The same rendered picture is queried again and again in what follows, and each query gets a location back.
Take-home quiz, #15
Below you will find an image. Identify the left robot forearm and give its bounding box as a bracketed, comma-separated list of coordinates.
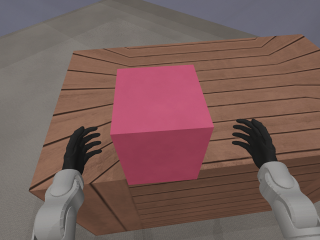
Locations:
[31, 169, 85, 240]

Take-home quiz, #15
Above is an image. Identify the left robot hand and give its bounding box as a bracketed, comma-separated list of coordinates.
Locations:
[62, 126, 102, 175]

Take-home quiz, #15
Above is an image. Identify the right robot forearm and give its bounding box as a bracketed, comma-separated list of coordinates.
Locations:
[257, 161, 320, 240]

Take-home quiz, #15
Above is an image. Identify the carton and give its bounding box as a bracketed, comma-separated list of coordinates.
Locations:
[110, 64, 214, 185]

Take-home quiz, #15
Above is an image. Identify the pedestal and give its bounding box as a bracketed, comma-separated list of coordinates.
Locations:
[29, 34, 320, 236]

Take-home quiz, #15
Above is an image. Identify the right robot hand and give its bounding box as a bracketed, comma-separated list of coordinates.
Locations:
[232, 119, 278, 169]

